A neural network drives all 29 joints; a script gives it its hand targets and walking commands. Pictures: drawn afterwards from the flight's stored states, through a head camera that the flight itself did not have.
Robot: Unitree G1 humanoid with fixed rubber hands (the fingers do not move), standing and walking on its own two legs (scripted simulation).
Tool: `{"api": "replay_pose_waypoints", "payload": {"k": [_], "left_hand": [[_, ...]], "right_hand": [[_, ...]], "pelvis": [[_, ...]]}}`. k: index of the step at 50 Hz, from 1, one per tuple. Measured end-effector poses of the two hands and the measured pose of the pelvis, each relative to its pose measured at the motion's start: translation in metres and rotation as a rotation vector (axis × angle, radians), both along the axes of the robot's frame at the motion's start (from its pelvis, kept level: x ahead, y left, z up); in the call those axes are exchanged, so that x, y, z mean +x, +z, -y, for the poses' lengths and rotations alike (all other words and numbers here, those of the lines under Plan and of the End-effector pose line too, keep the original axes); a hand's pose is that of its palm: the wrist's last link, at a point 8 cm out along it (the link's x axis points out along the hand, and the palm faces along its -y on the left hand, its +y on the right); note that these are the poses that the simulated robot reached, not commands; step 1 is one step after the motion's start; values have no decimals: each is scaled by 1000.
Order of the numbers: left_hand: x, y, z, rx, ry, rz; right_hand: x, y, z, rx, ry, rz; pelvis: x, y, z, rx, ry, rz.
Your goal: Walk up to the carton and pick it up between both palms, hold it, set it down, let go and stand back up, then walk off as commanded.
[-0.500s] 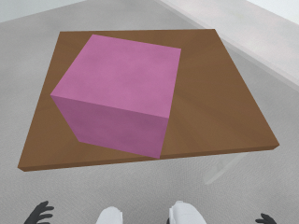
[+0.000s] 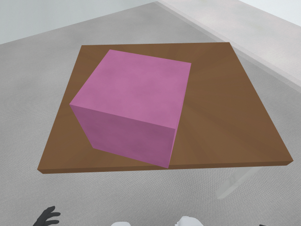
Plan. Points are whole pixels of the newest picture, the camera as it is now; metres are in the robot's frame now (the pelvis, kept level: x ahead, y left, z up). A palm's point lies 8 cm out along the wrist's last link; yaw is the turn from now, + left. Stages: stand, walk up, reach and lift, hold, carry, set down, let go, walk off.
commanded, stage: walk up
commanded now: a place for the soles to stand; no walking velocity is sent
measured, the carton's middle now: (138, 108) +0.46 +0.05 +0.01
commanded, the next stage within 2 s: reach and lift in 1.14 s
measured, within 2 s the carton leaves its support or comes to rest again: neither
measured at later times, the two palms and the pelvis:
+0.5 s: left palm out of the picture +0.13 +0.32 -0.09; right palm (259, 222) +0.14 -0.28 -0.09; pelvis +0.03 +0.01 +0.02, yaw +1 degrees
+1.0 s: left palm out of the picture +0.12 +0.31 -0.08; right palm (264, 225) +0.14 -0.29 -0.09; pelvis +0.03 +0.01 +0.03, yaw +2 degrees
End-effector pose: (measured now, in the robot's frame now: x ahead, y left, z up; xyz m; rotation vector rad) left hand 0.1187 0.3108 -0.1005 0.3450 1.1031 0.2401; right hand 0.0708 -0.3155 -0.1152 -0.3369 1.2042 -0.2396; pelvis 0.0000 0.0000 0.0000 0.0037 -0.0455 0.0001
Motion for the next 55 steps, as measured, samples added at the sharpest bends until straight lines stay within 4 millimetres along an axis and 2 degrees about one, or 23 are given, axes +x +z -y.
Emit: {"api": "replay_pose_waypoints", "payload": {"k": [9,21,29,36,55], "left_hand": [[2,-6,3,-33,-1,-28],[14,7,-10,-27,28,6],[10,15,-12,-14,42,-15],[2,18,-8,-12,51,-41],[2,19,1,-30,52,-27]], "right_hand": [[23,14,-7,-7,21,9],[62,22,-32,32,45,61],[81,24,-39,55,62,84],[83,23,-36,62,60,71],[61,26,-28,53,41,26]], "pelvis": [[9,8,-6,-3,6,-8],[28,16,-12,-12,16,-2],[33,21,-12,-6,22,-1],[35,25,-10,-4,31,-1],[33,29,-6,-4,44,8]]}}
